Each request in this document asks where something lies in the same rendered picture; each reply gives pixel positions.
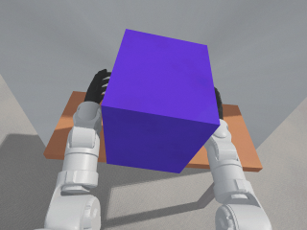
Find robot left forearm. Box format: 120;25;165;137
44;101;102;229

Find carton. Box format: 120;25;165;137
101;29;221;173

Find robot right forearm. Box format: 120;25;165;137
203;119;272;229

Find robot right upper arm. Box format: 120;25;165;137
215;204;272;230

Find robot left hand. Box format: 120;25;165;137
84;69;111;104

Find robot left upper arm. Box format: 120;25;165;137
34;195;101;230

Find robot right hand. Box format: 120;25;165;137
214;87;224;120

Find table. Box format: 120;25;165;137
43;91;263;208

